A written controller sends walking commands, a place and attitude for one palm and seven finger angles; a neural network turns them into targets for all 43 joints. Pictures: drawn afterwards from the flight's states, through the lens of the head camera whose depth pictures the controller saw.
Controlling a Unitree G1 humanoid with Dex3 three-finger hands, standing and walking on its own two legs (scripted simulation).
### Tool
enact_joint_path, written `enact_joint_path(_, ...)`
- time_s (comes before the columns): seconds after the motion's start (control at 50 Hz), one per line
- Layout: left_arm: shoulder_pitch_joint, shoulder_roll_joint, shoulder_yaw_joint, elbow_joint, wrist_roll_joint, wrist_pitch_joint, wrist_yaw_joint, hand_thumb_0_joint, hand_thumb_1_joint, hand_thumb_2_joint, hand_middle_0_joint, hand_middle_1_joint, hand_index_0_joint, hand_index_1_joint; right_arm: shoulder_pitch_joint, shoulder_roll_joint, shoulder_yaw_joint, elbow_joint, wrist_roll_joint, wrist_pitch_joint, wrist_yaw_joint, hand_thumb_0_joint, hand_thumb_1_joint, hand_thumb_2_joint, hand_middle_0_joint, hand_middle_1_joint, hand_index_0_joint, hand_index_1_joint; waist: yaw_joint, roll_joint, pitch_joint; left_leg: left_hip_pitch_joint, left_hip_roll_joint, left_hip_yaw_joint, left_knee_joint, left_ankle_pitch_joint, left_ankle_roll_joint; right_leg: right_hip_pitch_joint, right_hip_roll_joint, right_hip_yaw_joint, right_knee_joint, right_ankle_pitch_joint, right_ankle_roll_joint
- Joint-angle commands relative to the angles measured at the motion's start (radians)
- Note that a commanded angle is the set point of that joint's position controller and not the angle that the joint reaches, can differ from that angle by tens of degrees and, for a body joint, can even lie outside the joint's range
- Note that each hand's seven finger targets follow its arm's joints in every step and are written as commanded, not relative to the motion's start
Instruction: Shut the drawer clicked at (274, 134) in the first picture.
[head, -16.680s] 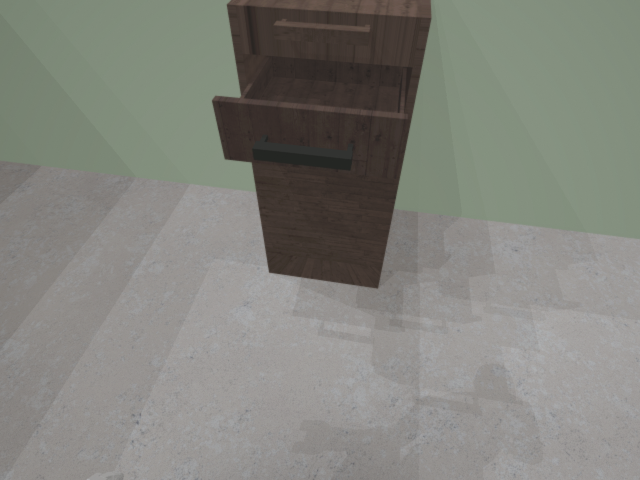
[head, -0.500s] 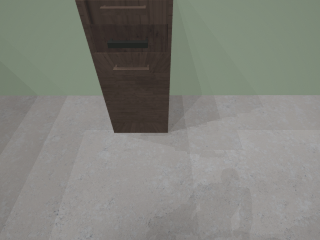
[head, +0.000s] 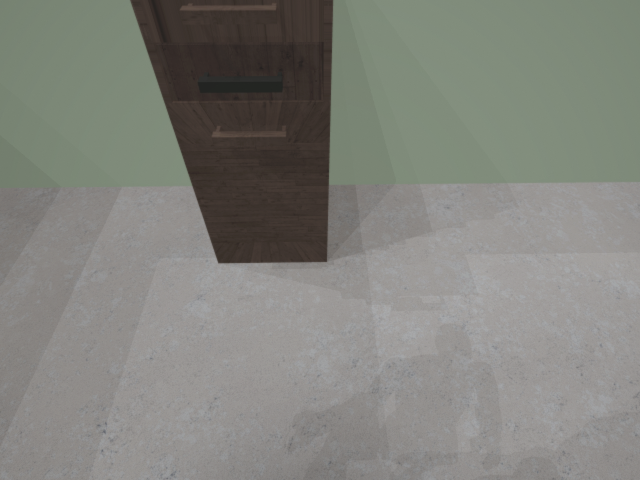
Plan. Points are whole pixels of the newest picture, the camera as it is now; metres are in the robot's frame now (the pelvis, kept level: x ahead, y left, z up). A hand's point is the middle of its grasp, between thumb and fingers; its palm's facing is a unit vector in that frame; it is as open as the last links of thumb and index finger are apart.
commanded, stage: look to check the result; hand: left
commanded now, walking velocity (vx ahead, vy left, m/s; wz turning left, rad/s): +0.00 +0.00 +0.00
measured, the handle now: (242, 80) +0.96 +0.24 +0.01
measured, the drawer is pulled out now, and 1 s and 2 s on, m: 0.00 0.00 0.00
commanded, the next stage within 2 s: stand and wait in 0.34 s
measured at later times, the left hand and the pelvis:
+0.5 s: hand out of the picture +0.09 +0.22 -0.16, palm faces -0.01 -0.95 -0.32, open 7.4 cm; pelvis +0.02 -0.01 +0.00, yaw -1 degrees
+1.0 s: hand out of the picture +0.10 +0.23 -0.16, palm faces -0.03 -0.94 -0.33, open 7.4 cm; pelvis +0.03 -0.01 +0.00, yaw -1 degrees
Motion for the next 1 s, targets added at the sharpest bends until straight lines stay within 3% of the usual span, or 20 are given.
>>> enact_joint_path(0.0,-0.005,0.188,0.028,-0.043,0.002,-0.016,0.006,0.0,0.9,0.9,-0.2,-0.3,-0.2,-0.3,-0.008,-0.164,-0.032,-0.046,0.005,-0.015,-0.014,0.0,-0.9,-0.9,0.2,0.3,0.2,0.3,0.007,-0.001,-0.067,0.066,0.104,-0.098,-0.044,0.077,0.026,-0.041,-0.132,0.115,-0.092,0.057,-0.026)
enact_joint_path(0.16,-0.013,0.203,0.027,-0.036,0.0,-0.02,0.008,0.0,0.9,0.9,-0.2,-0.3,-0.2,-0.3,-0.019,-0.18,-0.031,-0.044,0.006,-0.016,-0.016,0.0,-0.9,-0.9,0.2,0.3,0.2,0.3,0.005,-0.023,-0.082,0.091,0.111,-0.091,-0.048,0.116,0.026,-0.018,-0.136,0.116,-0.091,0.137,-0.025)
enact_joint_path(0.52,-0.034,0.222,0.032,-0.05,0.002,-0.026,0.01,0.0,0.9,0.9,-0.2,-0.3,-0.2,-0.3,-0.047,-0.199,-0.032,-0.051,0.005,-0.02,-0.015,0.0,-0.9,-0.9,0.2,0.3,0.2,0.3,0.005,-0.012,-0.089,0.11,0.116,-0.08,-0.055,0.163,0.02,0.012,-0.141,0.12,-0.095,0.232,-0.022)
enact_joint_path(0.84,-0.037,0.23,0.031,-0.057,-0.001,-0.025,0.009,0.0,0.9,0.9,-0.2,-0.3,-0.2,-0.3,-0.042,-0.211,-0.03,-0.052,0.006,-0.02,-0.016,0.0,-0.9,-0.9,0.2,0.3,0.2,0.3,0.004,-0.004,-0.088,0.122,0.118,-0.078,-0.064,0.152,0.018,0.02,-0.14,0.128,-0.11,0.22,-0.021)
enact_joint_path(0.9,-0.033,0.236,0.031,-0.057,0.0,-0.027,0.01,0.0,0.9,0.9,-0.2,-0.3,-0.2,-0.3,-0.042,-0.213,-0.031,-0.054,0.008,-0.019,-0.017,0.0,-0.9,-0.9,0.2,0.3,0.2,0.3,0.004,-0.03,-0.089,0.13,0.119,-0.076,-0.059,0.161,0.019,0.018,-0.137,0.126,-0.11,0.24,-0.019)
enact_joint_path(0.98,-0.034,0.235,0.03,-0.053,-0.001,-0.026,0.008,0.0,0.9,0.9,-0.2,-0.3,-0.2,-0.3,-0.041,-0.216,-0.03,-0.049,0.006,-0.021,-0.017,0.0,-0.9,-0.9,0.2,0.3,0.2,0.3,0.003,-0.01,-0.095,0.133,0.12,-0.075,-0.064,0.156,0.018,0.02,-0.139,0.131,-0.11,0.229,-0.022)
